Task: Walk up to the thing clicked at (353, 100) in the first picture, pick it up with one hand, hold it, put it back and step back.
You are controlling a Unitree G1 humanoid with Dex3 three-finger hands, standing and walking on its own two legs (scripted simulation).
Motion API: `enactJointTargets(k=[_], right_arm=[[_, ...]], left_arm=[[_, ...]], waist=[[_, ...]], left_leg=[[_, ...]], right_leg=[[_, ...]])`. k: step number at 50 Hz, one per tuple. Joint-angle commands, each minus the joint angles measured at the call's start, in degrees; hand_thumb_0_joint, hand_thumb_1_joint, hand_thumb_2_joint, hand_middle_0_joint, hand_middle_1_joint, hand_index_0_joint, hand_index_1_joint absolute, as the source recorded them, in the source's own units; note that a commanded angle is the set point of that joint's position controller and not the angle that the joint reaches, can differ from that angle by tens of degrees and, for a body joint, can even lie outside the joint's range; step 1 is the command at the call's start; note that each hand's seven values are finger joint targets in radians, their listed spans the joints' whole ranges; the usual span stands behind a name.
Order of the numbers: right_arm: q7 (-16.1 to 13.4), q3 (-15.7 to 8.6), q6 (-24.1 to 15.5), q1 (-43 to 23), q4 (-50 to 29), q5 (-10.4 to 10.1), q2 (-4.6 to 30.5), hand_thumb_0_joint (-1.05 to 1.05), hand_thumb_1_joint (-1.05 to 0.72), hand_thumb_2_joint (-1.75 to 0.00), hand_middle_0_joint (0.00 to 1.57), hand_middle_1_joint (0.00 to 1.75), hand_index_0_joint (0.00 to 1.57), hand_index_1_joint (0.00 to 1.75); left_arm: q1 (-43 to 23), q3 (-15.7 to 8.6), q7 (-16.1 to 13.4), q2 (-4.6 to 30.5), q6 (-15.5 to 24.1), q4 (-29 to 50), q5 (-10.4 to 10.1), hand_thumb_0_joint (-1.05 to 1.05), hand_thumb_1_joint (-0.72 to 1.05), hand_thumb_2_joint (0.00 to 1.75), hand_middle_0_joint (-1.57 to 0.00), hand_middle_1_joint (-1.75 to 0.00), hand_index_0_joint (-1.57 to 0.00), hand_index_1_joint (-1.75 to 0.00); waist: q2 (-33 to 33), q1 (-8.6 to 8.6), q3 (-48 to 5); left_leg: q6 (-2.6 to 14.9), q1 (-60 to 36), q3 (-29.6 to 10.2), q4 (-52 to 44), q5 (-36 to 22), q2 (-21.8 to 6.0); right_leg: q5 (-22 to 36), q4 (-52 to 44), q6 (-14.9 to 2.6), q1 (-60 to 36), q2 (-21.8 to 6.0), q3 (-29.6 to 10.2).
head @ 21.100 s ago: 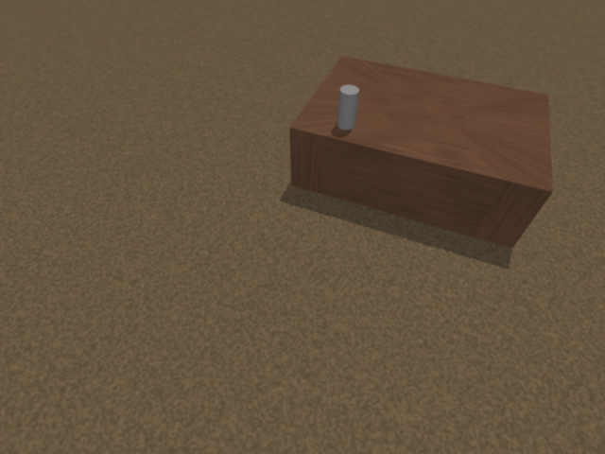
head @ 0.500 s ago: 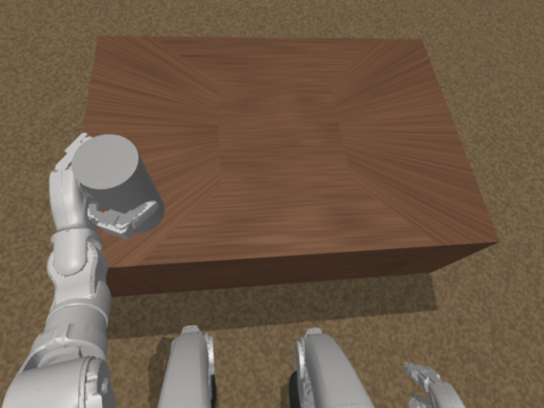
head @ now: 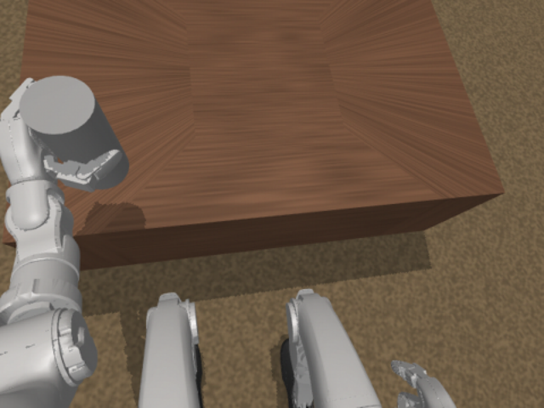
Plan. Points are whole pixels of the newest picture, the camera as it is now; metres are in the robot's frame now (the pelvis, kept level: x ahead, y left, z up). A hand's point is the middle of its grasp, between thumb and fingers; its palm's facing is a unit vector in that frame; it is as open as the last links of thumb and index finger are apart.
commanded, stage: crouch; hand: left
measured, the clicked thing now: (84, 140) +0.48 +0.23 -0.01
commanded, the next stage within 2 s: lower in 0.22 s
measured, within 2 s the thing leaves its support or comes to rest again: rests again in 1.12 s
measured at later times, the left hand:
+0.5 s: hand (89, 144) +0.50 +0.24 -0.05, palm faces +0.23 -0.97 -0.01, open 10.7 cm
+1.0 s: hand (103, 161) +0.50 +0.24 -0.11, palm faces +0.22 -0.97 -0.03, open 10.7 cm
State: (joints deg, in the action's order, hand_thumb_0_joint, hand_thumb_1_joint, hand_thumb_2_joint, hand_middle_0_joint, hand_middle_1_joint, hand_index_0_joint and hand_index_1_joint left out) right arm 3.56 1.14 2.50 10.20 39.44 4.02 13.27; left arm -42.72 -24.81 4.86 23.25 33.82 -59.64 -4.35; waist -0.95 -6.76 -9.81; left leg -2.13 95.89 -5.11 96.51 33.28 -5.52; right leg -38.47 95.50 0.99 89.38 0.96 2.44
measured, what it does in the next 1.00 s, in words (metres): lowers itself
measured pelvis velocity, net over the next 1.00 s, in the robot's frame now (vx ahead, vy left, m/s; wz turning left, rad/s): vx -0.02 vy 0.00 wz -0.04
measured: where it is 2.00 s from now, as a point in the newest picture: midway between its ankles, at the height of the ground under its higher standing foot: (245, 396)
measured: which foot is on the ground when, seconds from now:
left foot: down 0.00-1.00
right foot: down 0.00-1.00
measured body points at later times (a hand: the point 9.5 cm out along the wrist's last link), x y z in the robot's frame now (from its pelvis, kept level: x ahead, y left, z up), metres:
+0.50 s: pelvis -0.01 +0.00 -0.05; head +0.20 +0.04 +0.35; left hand +0.48 +0.29 -0.05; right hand +0.08 -0.27 -0.17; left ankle +0.07 +0.14 -0.51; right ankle +0.05 -0.13 -0.51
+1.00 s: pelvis -0.02 +0.00 -0.11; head +0.19 +0.04 +0.28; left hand +0.48 +0.29 -0.11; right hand +0.04 -0.26 -0.24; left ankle +0.07 +0.14 -0.51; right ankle +0.05 -0.13 -0.51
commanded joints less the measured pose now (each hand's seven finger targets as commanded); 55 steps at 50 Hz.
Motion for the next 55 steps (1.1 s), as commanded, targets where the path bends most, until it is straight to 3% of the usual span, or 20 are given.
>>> enactJointTargets(k=[1,14,16,18,21,23,27,29,30,36,39,40,41,44,47,50,51,54,55], right_arm=[[-1.13,-3.72,-1.01,7.45,-3.00,-0.01,10.79,0.00,-0.91,-0.91,0.20,0.30,0.20,0.30],[-1.58,-3.09,-0.78,8.53,-2.72,0.10,11.03,0.00,-0.91,-0.91,0.20,0.30,0.20,0.30],[-1.58,-3.13,-0.79,8.55,-2.64,0.10,11.18,0.00,-0.91,-0.91,0.20,0.30,0.20,0.30],[-1.62,-3.22,-0.78,8.33,-2.71,0.17,11.34,0.00,-0.92,-0.91,0.20,0.30,0.20,0.30],[-1.71,-2.74,-0.88,8.02,-2.54,0.16,11.20,0.00,-0.92,-0.91,0.20,0.30,0.20,0.30],[-1.58,-2.70,-0.83,7.92,-2.88,0.37,11.59,0.00,-0.92,-0.91,0.20,0.30,0.20,0.30],[-1.33,-2.72,-0.91,8.32,-3.02,0.75,11.71,0.00,-0.92,-0.91,0.20,0.30,0.20,0.30],[-1.32,-2.52,-0.86,8.55,-2.73,0.97,11.91,0.00,-0.92,-0.91,0.20,0.30,0.20,0.30],[-1.26,-2.68,-0.73,8.70,-2.72,1.04,11.97,0.00,-0.93,-0.91,0.20,0.30,0.20,0.30],[-1.42,-2.36,-0.28,8.67,-2.16,1.34,12.28,0.00,-0.92,-0.91,0.20,0.30,0.20,0.30],[-1.53,-2.30,0.09,8.26,-2.34,1.28,12.25,0.00,-0.92,-0.91,0.20,0.30,0.20,0.30],[-1.44,-2.40,0.13,8.71,-2.14,1.36,12.27,0.00,-0.92,-0.91,0.20,0.30,0.20,0.30],[-1.49,-2.38,0.14,8.64,-1.99,1.33,12.55,0.00,-0.92,-0.91,0.20,0.30,0.20,0.30],[-1.45,-2.36,0.27,9.17,-2.12,1.29,13.07,0.00,-0.92,-0.91,0.20,0.30,0.20,0.30],[-1.55,-2.05,0.47,8.91,-2.03,1.21,12.85,0.00,-0.92,-0.91,0.20,0.30,0.20,0.30],[-1.69,-1.91,0.59,8.47,-2.06,1.17,13.10,0.00,-0.91,-0.90,0.20,0.30,0.20,0.30],[-1.64,-1.81,0.61,8.95,-2.24,1.19,13.01,0.00,-0.91,-0.90,0.20,0.30,0.20,0.30],[-1.69,-1.57,0.65,8.99,-1.94,1.13,13.18,0.00,-0.91,-0.91,0.20,0.30,0.20,0.30],[-1.73,-1.47,0.71,8.89,-1.77,1.25,13.19,0.00,-0.92,-0.91,0.20,0.30,0.20,0.30]], left_arm=[[-22.79,-2.16,0.90,13.92,4.04,13.21,-0.90,0.00,0.11,1.32,-1.31,-1.46,-1.32,-1.46],[-26.09,-4.10,2.06,17.70,2.31,14.30,-1.29,0.00,0.11,1.28,-1.29,-1.41,-1.29,-1.42],[-26.27,-4.48,2.37,18.79,2.04,14.69,-1.00,0.00,0.10,1.29,-1.28,-1.40,-1.28,-1.42],[-25.69,-4.17,2.54,17.13,1.57,12.98,-1.07,0.00,0.11,1.26,-1.33,-1.41,-1.32,-1.43],[-23.59,-4.05,2.90,16.52,1.54,7.98,-1.07,0.00,0.08,1.25,-1.33,-1.41,-1.32,-1.43],[-25.16,-5.76,3.09,19.78,2.38,10.80,-0.99,0.00,0.08,1.26,-1.34,-1.42,-1.34,-1.44],[-27.49,-4.60,3.72,18.52,2.62,11.12,-0.81,0.00,0.09,1.28,-1.36,-1.45,-1.35,-1.47],[-28.23,-6.12,3.35,21.01,2.88,12.00,-0.81,0.00,0.08,1.27,-1.36,-1.44,-1.35,-1.46],[-29.43,-5.52,3.41,20.76,2.91,13.00,-0.52,0.00,0.08,1.27,-1.36,-1.44,-1.35,-1.46],[-31.19,-5.95,2.71,21.81,2.44,12.94,-0.08,0.00,0.10,1.27,-1.33,-1.42,-1.32,-1.44],[-31.28,-5.50,2.27,22.15,1.84,11.55,0.48,0.00,0.08,1.28,-1.33,-1.42,-1.32,-1.45],[-30.92,-4.52,2.43,20.14,1.66,11.09,0.62,0.00,0.09,1.29,-1.33,-1.43,-1.33,-1.45],[-31.19,-5.53,2.23,21.69,1.61,11.97,0.60,0.00,0.08,1.26,-1.32,-1.41,-1.32,-1.43],[-31.52,-5.87,2.39,21.07,1.18,11.26,0.38,0.00,0.10,1.27,-1.32,-1.41,-1.31,-1.43],[-31.24,-5.21,2.49,21.23,0.99,9.87,0.92,0.00,0.12,1.25,-1.31,-1.40,-1.31,-1.41],[-32.45,-5.95,2.62,23.24,1.08,10.99,0.77,0.00,0.12,1.25,-1.32,-1.39,-1.32,-1.41],[-33.91,-6.10,2.76,23.23,1.27,12.25,0.52,0.00,0.12,1.24,-1.31,-1.39,-1.31,-1.41],[-31.97,-6.68,2.81,24.31,0.66,9.97,0.65,0.00,0.09,1.24,-1.31,-1.39,-1.31,-1.40],[-33.31,-6.63,3.04,24.16,0.97,11.22,0.36,0.00,0.12,1.24,-1.30,-1.38,-1.30,-1.40]], waist=[[-9.26,-0.42,-34.58],[-9.15,-0.66,-39.00],[-10.55,-0.19,-38.36],[-10.40,-0.91,-37.63],[-7.82,-2.00,-31.70],[-9.41,-0.38,-35.17],[-9.50,-1.54,-37.29],[-10.18,-0.59,-38.87],[-10.89,-0.86,-40.69],[-12.59,-1.11,-39.85],[-11.53,-1.27,-38.24],[-12.08,-2.13,-38.02],[-12.08,-1.45,-37.64],[-12.43,-2.24,-38.37],[-12.43,-2.39,-35.79],[-12.56,-1.71,-36.31],[-12.66,-2.46,-37.17],[-11.33,-1.86,-37.01],[-11.64,-2.46,-37.25]], left_leg=[[2.86,-29.51,0.15,-9.40,-9.69,1.40],[3.85,-24.33,1.14,-2.89,-14.96,1.33],[3.49,-25.35,0.77,-3.20,-13.98,1.18],[3.40,-25.36,0.34,-2.48,-14.09,1.04],[3.60,-18.44,0.39,-0.95,-9.66,1.14],[3.52,-19.49,0.48,0.00,-10.60,1.18],[3.70,-18.90,0.77,3.00,-12.58,0.99],[3.63,-18.41,0.98,4.01,-12.72,1.00],[3.59,-19.53,1.01,4.44,-13.30,0.91],[3.14,-17.60,0.67,6.09,-10.85,0.92],[3.19,-14.34,1.17,6.61,-6.81,1.02],[3.01,-14.91,0.71,6.65,-6.69,1.02],[2.93,-14.74,0.74,6.71,-6.22,0.99],[2.80,-14.72,-0.16,7.99,-8.71,1.01],[2.79,-13.09,-0.12,8.41,-6.82,1.07],[2.81,-12.09,0.28,9.21,-4.21,1.11],[2.91,-11.51,0.59,9.68,-4.51,1.26],[3.12,-9.85,1.04,10.98,-5.80,1.30],[3.21,-9.86,1.14,12.02,-6.66,1.23]], right_leg=[[12.82,-11.26,-3.19,-8.80,1.52,0.83],[18.33,-7.68,-2.38,-9.97,1.83,-0.20],[16.56,-6.77,-2.79,-7.45,1.90,0.39],[16.24,-5.73,-2.92,-5.18,1.84,0.89],[13.08,-4.54,-2.73,-2.41,1.99,1.13],[13.35,-2.83,-2.99,-2.31,1.97,1.08],[15.34,-1.00,-2.61,-1.39,2.03,1.05],[15.44,0.03,-2.57,-1.82,2.09,0.88],[15.73,0.54,-2.67,-1.30,2.14,1.02],[13.22,3.53,-2.93,1.95,1.99,1.78],[9.96,3.38,-2.85,2.65,2.20,1.68],[9.95,4.32,-3.04,4.04,2.02,2.33],[9.49,4.72,-3.04,4.44,2.08,2.40],[11.55,7.06,-3.15,6.00,1.77,3.07],[9.71,7.49,-3.18,8.24,1.76,3.08],[7.87,7.91,-3.24,8.90,1.95,2.93],[8.34,7.99,-3.10,7.84,1.97,2.93],[9.32,8.49,-2.93,7.52,2.16,2.78],[10.24,8.99,-2.78,7.70,2.10,2.72]])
